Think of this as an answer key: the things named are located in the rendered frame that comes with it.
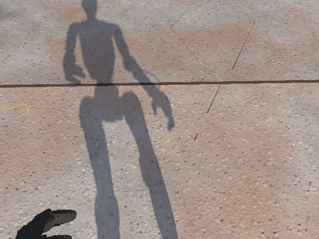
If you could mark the left robot hand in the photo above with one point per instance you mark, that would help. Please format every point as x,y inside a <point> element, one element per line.
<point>45,221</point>

